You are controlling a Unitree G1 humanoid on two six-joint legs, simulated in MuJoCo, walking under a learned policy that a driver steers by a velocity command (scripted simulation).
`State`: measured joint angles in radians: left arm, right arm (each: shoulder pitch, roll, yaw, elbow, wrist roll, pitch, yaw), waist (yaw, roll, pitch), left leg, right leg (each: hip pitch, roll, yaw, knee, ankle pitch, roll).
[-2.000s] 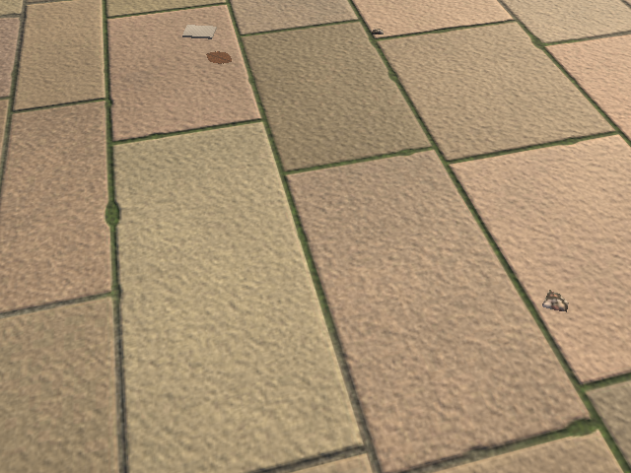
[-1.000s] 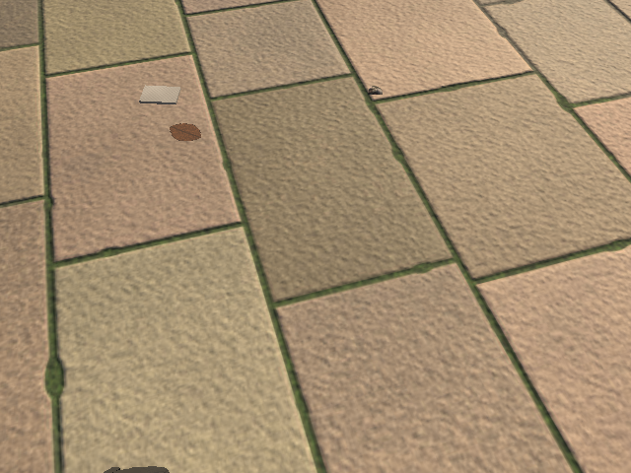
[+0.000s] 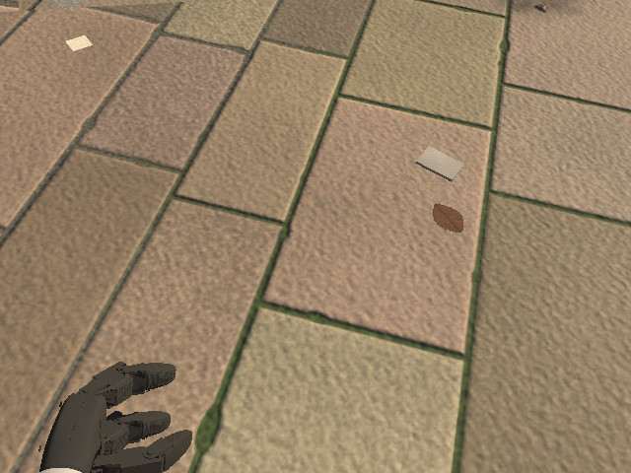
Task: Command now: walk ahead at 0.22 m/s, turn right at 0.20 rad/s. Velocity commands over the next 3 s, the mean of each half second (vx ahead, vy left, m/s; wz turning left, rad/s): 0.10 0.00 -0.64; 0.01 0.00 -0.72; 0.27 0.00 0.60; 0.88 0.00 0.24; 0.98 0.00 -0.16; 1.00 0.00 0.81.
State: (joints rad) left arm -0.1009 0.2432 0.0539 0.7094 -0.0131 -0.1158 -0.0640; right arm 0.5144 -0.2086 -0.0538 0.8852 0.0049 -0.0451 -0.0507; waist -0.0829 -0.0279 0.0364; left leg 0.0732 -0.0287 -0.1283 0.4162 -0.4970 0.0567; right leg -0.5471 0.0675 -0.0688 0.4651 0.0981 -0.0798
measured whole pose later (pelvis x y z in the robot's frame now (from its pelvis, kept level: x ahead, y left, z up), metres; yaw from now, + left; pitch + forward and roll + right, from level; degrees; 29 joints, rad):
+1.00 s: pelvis +0.12 +0.01 +0.01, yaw -46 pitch +2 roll +1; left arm 0.13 0.24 0.05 0.63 0.02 0.03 -0.01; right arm 0.21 -0.33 -0.09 0.73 0.01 0.01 -0.02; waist -0.04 0.06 0.03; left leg -0.50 0.09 0.04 1.01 -0.50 -0.07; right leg -0.31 -0.01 -0.05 0.57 -0.30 -0.03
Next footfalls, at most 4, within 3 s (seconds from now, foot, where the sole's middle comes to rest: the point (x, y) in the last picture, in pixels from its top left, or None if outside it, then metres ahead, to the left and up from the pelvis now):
0.44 left None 0.28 0.10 -0.76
0.88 right None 0.08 -0.09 -0.76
1.56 left None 0.37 0.08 -0.76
2.04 right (331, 314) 0.80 -0.12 -0.76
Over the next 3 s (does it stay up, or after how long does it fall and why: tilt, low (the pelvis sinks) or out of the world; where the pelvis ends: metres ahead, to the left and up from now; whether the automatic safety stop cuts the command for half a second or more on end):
stays up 1.54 -0.34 0.00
